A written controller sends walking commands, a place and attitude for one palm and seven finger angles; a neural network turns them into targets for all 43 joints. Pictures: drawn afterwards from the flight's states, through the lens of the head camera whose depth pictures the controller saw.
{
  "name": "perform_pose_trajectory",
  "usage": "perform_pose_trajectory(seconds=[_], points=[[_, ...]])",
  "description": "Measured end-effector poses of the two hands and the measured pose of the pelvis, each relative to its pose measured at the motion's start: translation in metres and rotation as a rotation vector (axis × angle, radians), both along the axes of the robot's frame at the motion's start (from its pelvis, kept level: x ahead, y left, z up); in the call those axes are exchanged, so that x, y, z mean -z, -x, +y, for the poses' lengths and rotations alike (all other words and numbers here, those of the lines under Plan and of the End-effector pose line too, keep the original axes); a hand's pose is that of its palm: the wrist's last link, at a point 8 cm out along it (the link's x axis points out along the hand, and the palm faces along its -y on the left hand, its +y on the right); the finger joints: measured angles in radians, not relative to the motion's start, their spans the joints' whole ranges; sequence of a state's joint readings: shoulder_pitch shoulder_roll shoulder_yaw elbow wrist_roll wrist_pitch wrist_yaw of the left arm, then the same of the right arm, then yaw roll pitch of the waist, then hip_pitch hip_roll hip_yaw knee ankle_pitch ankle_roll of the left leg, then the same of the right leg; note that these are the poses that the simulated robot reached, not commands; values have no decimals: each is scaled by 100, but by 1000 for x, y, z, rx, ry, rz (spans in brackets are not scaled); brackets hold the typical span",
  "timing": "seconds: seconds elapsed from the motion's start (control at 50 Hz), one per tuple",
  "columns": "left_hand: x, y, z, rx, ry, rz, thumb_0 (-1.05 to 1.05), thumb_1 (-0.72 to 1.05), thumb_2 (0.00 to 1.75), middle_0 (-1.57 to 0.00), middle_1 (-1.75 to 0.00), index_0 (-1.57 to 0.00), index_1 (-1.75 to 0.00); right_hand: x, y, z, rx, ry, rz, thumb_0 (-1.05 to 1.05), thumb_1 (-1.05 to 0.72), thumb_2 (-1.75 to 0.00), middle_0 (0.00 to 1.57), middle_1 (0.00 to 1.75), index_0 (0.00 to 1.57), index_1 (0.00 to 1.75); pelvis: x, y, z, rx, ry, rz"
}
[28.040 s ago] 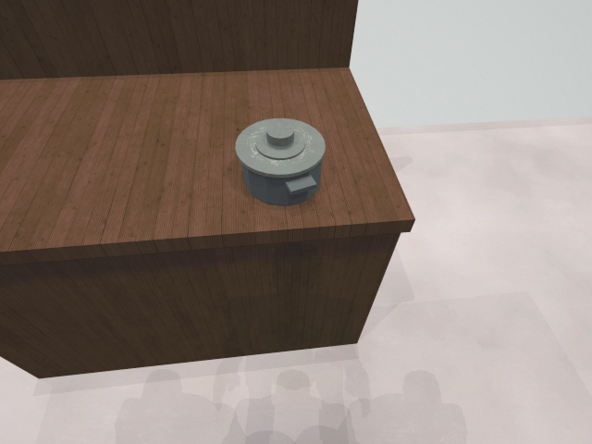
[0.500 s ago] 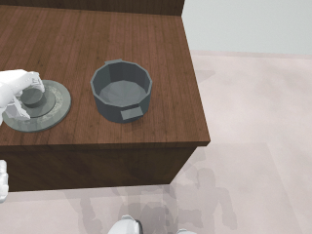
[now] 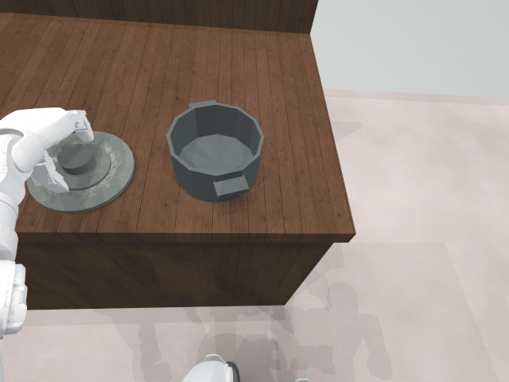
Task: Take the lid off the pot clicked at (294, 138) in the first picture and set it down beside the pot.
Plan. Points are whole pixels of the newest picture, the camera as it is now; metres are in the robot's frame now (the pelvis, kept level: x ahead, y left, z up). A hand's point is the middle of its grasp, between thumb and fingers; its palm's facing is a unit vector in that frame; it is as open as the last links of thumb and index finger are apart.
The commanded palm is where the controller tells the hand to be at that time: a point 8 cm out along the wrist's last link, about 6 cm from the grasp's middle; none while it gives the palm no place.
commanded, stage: raise the empty hand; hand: left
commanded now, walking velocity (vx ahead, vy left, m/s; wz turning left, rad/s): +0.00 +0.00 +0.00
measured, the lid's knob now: (76, 159) +0.47 +0.31 +0.02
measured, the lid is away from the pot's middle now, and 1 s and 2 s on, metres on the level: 0.24 0.24 0.24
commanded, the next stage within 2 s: draw the hand back to the body in 1.12 s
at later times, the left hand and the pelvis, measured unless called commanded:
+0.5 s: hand (36, 135) +0.44 +0.32 +0.11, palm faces -0.39 -0.11 -0.92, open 11.0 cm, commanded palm +0.46 +0.31 +0.17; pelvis +0.00 +0.00 +0.01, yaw +1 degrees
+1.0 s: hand (14, 105) +0.44 +0.32 +0.16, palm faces -0.37 -0.10 -0.93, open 11.0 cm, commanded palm +0.46 +0.32 +0.23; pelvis +0.01 -0.02 +0.02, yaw +3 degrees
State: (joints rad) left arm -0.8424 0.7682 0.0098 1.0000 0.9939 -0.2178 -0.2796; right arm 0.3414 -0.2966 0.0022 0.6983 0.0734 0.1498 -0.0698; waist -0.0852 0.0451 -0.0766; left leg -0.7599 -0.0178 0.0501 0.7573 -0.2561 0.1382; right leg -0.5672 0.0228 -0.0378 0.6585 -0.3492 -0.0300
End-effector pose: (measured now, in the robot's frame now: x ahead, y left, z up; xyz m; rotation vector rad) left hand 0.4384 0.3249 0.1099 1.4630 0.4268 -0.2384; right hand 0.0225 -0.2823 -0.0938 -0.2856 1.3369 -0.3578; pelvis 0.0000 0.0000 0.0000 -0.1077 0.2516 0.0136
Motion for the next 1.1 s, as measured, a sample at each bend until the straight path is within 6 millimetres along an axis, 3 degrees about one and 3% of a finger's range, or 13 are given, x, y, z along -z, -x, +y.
perform_pose_trajectory(seconds=[0.12,0.4,0.84,0.98,1.1], points=[[-12,-2,7,-66,-24,-8,0,4,56,-33,-92,-34,-92,0,-4,5,-6,-22,-29,0,-90,-90,20,30,20,30,-1,2,2,-1,-6,-11],[-48,-5,-1,-52,-21,-31,0,3,56,-34,-92,-34,-92,-3,-16,7,-22,-37,-82,1,-90,-90,20,30,20,30,-7,-3,2,-11,-17,-44],[-92,2,-6,-69,-34,-42,0,3,56,-34,-92,-34,-92,-11,-49,-6,-83,-53,-133,1,-90,-90,20,30,20,30,-17,-7,-15,-36,-35,-90],[-105,-2,0,-119,-43,-37,0,3,56,-34,-92,-34,-92,-15,-52,-12,-76,-57,-137,1,-90,-90,20,30,20,30,-19,-11,-21,-35,-39,-93],[-116,-6,-5,-103,-35,-49,0,3,56,-34,-92,-34,-92,-13,-52,-16,-79,-66,-111,1,-90,-90,20,30,20,30,-20,-14,-24,-39,-41,-92]])
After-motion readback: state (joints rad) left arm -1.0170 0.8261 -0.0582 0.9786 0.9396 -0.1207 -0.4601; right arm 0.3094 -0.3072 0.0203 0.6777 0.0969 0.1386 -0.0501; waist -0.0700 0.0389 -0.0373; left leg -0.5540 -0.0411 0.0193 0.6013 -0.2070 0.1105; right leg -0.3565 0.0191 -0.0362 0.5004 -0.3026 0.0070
